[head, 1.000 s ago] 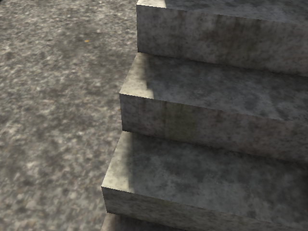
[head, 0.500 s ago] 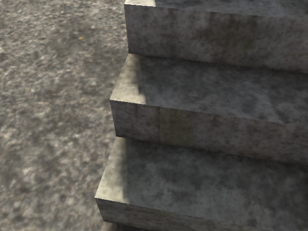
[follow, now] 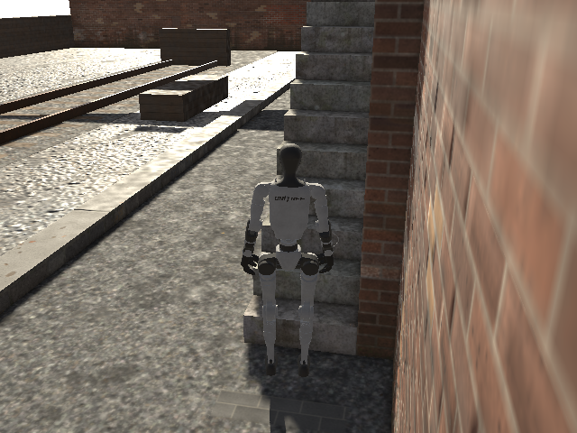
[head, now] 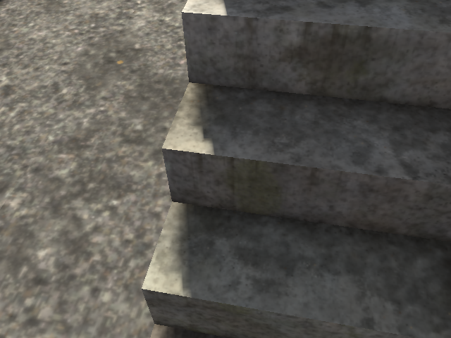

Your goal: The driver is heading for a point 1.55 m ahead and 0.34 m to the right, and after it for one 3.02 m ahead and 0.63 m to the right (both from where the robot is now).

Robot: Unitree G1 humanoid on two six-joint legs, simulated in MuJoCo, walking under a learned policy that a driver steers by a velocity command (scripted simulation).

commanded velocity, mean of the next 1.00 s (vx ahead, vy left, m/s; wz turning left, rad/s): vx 0.50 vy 0.00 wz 0.00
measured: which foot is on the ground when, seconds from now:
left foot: down 0.00-1.00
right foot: down 0.00-1.00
